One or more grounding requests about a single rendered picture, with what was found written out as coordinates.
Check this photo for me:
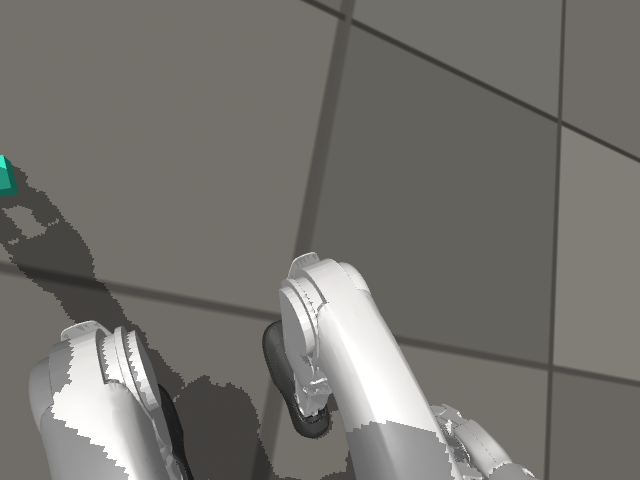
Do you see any small box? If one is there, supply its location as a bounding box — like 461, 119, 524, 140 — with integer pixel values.
0, 155, 19, 197

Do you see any right robot hand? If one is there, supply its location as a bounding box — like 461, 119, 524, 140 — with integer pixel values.
430, 404, 513, 480

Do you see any right robot arm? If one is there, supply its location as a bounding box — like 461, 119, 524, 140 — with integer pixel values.
488, 463, 541, 480

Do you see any left robot foot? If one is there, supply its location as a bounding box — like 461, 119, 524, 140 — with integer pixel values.
157, 383, 194, 480

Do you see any right robot foot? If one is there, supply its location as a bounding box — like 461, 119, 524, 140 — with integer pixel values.
262, 320, 329, 438

